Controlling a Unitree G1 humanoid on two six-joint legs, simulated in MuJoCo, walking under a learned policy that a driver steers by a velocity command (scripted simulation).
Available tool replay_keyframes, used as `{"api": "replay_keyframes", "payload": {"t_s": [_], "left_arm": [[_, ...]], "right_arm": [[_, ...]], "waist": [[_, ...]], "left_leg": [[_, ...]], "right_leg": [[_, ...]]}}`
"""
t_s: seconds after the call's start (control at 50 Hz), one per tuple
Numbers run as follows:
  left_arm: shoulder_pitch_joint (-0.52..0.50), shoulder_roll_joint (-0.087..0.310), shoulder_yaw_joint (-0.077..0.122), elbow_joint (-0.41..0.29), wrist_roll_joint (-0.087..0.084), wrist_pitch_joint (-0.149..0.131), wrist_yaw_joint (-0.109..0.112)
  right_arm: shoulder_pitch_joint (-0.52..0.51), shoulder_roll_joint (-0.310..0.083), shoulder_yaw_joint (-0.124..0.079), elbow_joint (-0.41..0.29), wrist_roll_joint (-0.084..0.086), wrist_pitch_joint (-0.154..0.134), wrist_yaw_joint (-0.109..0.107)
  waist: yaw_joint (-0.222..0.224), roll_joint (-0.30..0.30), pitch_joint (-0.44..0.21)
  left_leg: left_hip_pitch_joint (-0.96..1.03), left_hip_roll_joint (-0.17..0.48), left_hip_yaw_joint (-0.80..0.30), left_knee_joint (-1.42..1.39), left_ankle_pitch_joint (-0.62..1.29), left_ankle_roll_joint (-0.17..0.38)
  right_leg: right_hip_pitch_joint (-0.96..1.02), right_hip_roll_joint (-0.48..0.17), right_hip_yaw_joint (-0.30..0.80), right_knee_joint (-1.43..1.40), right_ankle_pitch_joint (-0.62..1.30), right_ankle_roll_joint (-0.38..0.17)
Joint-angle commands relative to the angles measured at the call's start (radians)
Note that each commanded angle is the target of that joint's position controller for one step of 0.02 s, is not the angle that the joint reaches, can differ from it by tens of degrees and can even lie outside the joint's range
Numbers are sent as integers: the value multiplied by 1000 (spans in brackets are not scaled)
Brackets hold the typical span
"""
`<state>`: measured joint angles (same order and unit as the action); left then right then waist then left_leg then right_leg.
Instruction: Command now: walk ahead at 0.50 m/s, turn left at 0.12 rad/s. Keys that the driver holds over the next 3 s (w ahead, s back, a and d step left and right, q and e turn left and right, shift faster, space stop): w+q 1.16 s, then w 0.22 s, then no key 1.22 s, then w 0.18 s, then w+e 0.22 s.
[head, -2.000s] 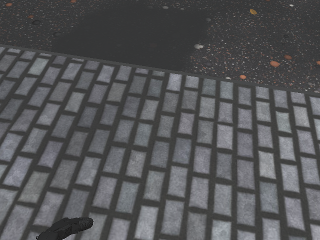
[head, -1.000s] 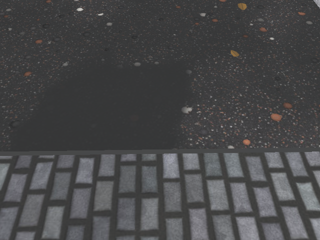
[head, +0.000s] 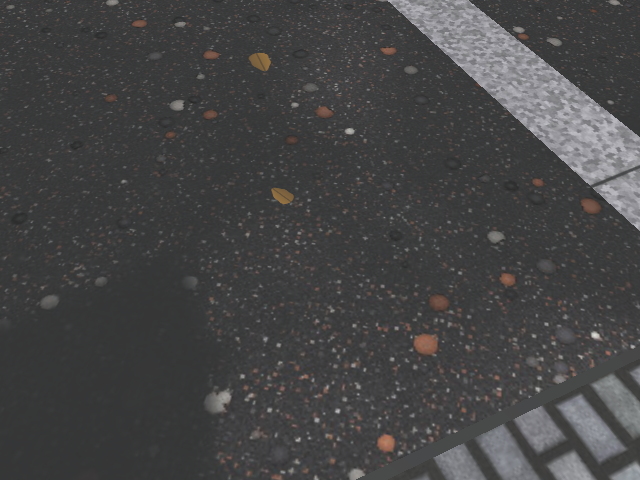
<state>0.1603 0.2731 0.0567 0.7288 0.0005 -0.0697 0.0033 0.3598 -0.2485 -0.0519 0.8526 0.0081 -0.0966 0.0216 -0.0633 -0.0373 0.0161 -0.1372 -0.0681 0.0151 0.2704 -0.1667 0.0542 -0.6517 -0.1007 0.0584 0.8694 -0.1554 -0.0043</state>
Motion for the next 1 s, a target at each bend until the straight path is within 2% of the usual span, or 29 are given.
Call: {"api": "replay_keyframes", "payload": {"t_s": [0.02, 0.08, 0.12, 0.16, 0.18, 0.2, 0.22, 0.24, 0.26, 0.28, 0.3, 0.34, 0.38, 0.44, 0.54, 0.6, 0.64, 0.68, 0.7, 0.72, 0.74, 0.76, 0.78, 0.8, 0.82, 0.84, 0.86, 0.92, 1.0], "left_arm": [[-81, 25, 1, -80, 0, -21, -5], [-171, 33, 1, -104, -11, -32, -19], [-208, 51, 7, -120, -17, -43, -29], [-179, 83, 19, -117, -18, -54, -32], [-114, 101, 29, -99, -17, -57, -28], [0, 142, 48, -70, -7, -60, -20], [178, 215, 68, -52, 10, -60, -7], [244, 278, 84, -25, 15, -43, -9], [242, 183, 61, -29, 8, -38, -11], [192, 131, 45, -32, 0, -37, -9], [130, 105, 33, -33, 2, -36, -11], [51, 70, 23, -24, 10, -38, -15], [27, 80, 31, -9, 9, -48, -16], [37, 112, 44, 18, 10, -55, -9], [72, 159, 56, 49, 3, -42, 3], [110, 188, 64, 70, -13, -27, 3], [122, 206, 71, 81, -23, -13, 3], [112, 238, 79, 81, -32, 0, 8], [100, 244, 80, 79, -37, 9, 10], [111, 217, 69, 76, -32, 11, 14], [147, 128, 39, 39, 9, 2, 13], [168, 67, 9, -8, 9, -35, 2], [51, 164, 31, -24, -29, -60, -11], [11, 164, 29, -39, -43, -73, -15], [12, 149, 26, -27, -22, -76, -6], [20, 156, 34, -16, 2, -68, 2], [42, 160, 37, -18, 3, -56, 0], [33, 126, 32, -20, 15, -31, 1], [-117, 83, 12, -61, 14, -30, -5]], "right_arm": [[-28, -172, -38, -64, 14, -6, -13], [37, -177, -38, -42, 20, 7, -16], [57, -178, -39, -36, 22, 18, -21], [47, -197, -46, -38, 22, 29, -29], [34, -195, -45, -40, 21, 32, -31], [28, -170, -36, -48, 16, 32, -31], [-3, -110, -14, -85, -4, 27, -30], [124, -26, 11, -115, 16, 10, -31], [101, -122, -11, -97, 35, 7, -33], [22, -169, -27, -113, 39, 11, -31], [-13, -159, -29, -117, 31, 18, -33], [-29, -128, -34, -129, 20, 38, -27], [-34, -95, -29, -143, 24, 57, -20], [-87, -87, -29, -174, 15, 68, -18], [-235, -67, -15, -223, 14, 59, 13], [-316, -75, -14, -266, 16, 62, 28], [-340, -91, -20, -290, 14, 65, 36], [-287, -124, -38, -294, 9, 70, 37], [-172, -156, -59, -268, 10, 73, 34], [1, -219, -95, -218, 13, 78, 20], [97, -331, -125, -201, 18, 86, -3], [52, -372, -116, -241, 15, 68, 5], [53, -275, -88, -244, 11, 52, 16], [27, -236, -75, -236, 8, 42, 17], [-38, -210, -67, -242, 10, 38, 15], [-97, -173, -54, -255, 3, 39, 12], [-124, -174, -52, -271, -9, 37, 7], [-120, -186, -56, -265, -2, 29, -8], [-57, -202, -62, -235, 9, 33, -30]], "waist": [[15, 102, -1], [-16, 113, 11], [-15, 126, 16], [20, 148, 3], [61, 149, -24], [114, 135, -100], [196, 31, -249], [144, -264, -377], [167, -190, -328], [166, -121, -199], [137, -62, -134], [83, -77, -44], [59, -80, -15], [56, -33, 2], [107, -11, 32], [131, -13, 60], [127, -20, 65], [80, -52, 11], [9, -45, -54], [-72, -11, -145], [-67, 199, -220], [3, 321, -372], [-60, 170, -332], [-41, 151, -211], [6, 62, -140], [45, 57, -98], [74, 103, -92], [88, 80, -73], [34, 99, -32]], "left_leg": [[-36, 225, -167, -116, 225, 158], [-14, 240, -192, -81, 186, 150], [28, 263, -238, -41, 156, 141], [51, 281, -283, 13, 152, 121], [38, 264, -275, 72, 197, 102], [-15, 210, -241, 207, 253, 73], [-190, 137, -178, 503, 79, 31], [-540, 28, -78, 813, -394, -19], [-648, 81, -153, 961, -418, -25], [-686, 114, -148, 996, -328, -25], [-651, 149, -129, 981, -250, -32], [-582, 194, -124, 922, -164, -40], [-549, 210, -113, 891, -128, -54], [-587, 213, -117, 796, -21, -68], [-539, 192, -51, 524, 187, -48], [-543, 181, -16, 433, 150, -22], [-533, 161, 14, 397, 70, 6], [-409, 94, 76, 380, -34, 46], [-253, 42, 109, 335, -25, 74], [17, 0, 98, 295, 31, 112], [329, 223, -274, 263, 23, 212], [511, 408, -831, 71, -160, 382], [491, 396, -774, 16, -190, 324], [374, 363, -628, 23, -138, 285], [224, 316, -518, 27, -40, 249], [109, 280, -435, 10, 58, 224], [26, 272, -420, -10, 128, 236], [-72, 231, -333, -42, 237, 242], [-94, 180, -274, -39, 174, 193]], "right_leg": [[58, 27, -18, -194, 168, 18], [109, 63, -23, -299, 215, 26], [131, 76, -13, -357, 174, 17], [210, 84, -9, -407, 109, 0], [313, 91, -22, -447, 101, -20], [501, 66, -10, -447, 103, -51], [779, -121, 159, -409, 122, -120], [1061, -341, 547, -473, -31, -262], [1007, -324, 618, -527, -186, -261], [891, -288, 468, -548, -172, -221], [770, -243, 357, -578, -100, -197], [591, -185, 210, -655, -13, -184], [516, -179, 120, -704, 76, -195], [520, -180, 10, -729, 188, -199], [557, -158, -146, -728, 211, -163], [635, -186, -181, -708, 209, -143], [696, -204, -202, -658, 295, -125], [724, -198, -241, -515, 617, -102], [704, -173, -273, -349, 750, -82], [581, -129, -299, -114, 709, -46], [223, -45, -304, 250, 157, 14], [-63, 136, -83, 501, -451, 43], [-172, 82, 35, 545, -392, 22], [-200, 45, 18, 491, -310, -3], [-142, 3, 19, 401, -237, -6], [-71, -24, 20, 323, -187, -5], [-7, -32, 27, 296, -162, 4], [34, -13, 3, 172, -91, 44], [43, 36, 1, -123, 150, 70]]}}
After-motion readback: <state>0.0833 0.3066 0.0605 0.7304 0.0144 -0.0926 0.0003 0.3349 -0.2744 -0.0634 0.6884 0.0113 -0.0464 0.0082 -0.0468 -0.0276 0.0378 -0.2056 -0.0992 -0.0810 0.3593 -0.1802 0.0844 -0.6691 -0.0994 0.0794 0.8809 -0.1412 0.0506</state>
